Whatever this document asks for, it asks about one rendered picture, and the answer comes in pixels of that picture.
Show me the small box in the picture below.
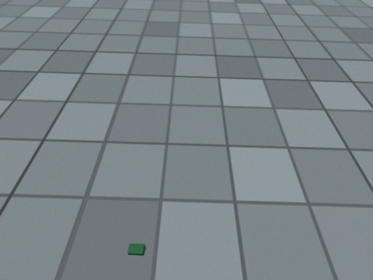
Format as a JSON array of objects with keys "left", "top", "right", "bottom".
[{"left": 128, "top": 243, "right": 145, "bottom": 256}]

